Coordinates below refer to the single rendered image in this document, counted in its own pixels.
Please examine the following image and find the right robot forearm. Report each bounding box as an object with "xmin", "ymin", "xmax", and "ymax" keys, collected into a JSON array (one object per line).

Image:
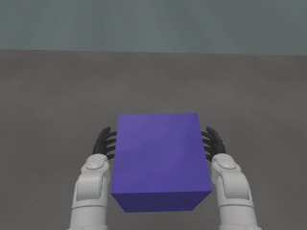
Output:
[{"xmin": 211, "ymin": 153, "xmax": 262, "ymax": 230}]

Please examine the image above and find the robot left hand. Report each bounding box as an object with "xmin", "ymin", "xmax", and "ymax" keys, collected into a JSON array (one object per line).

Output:
[{"xmin": 92, "ymin": 127, "xmax": 117, "ymax": 160}]

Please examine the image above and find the carton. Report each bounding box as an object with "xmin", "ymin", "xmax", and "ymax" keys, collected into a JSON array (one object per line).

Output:
[{"xmin": 110, "ymin": 113, "xmax": 213, "ymax": 213}]

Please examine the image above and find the left robot forearm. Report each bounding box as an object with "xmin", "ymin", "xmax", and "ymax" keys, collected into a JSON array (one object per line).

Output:
[{"xmin": 67, "ymin": 153, "xmax": 110, "ymax": 230}]

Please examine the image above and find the robot right hand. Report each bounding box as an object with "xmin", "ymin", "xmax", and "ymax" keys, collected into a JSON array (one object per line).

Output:
[{"xmin": 201, "ymin": 126, "xmax": 226, "ymax": 162}]

